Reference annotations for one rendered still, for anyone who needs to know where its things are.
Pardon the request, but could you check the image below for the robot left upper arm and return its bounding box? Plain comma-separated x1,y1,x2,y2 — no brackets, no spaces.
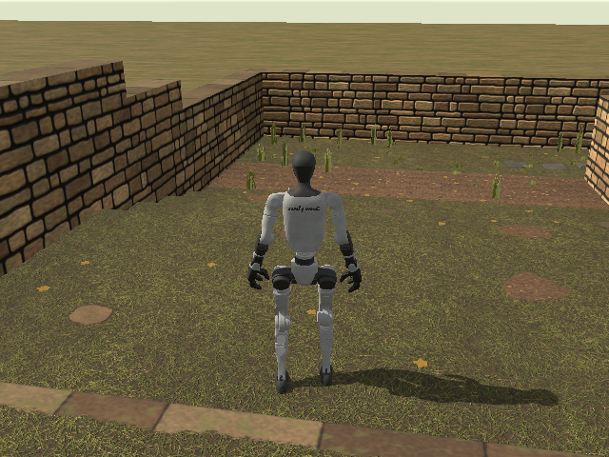
259,192,285,245

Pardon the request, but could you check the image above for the left robot hand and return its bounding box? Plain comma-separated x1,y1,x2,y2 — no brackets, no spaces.
247,267,269,289

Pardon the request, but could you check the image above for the right robot hand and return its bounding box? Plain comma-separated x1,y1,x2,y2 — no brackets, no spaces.
340,268,362,292

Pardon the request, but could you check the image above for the robot right forearm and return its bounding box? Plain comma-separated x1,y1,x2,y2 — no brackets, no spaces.
340,230,359,272

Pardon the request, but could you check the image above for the humanoid robot head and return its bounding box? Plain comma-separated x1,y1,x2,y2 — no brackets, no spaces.
287,150,321,197

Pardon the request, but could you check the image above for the robot right upper arm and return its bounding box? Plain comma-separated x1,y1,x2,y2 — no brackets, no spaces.
324,192,349,245

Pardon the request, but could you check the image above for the robot left forearm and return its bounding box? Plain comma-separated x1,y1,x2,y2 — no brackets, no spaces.
249,230,268,270

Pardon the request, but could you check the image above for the right robot foot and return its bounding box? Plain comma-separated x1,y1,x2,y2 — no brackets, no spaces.
319,362,332,386

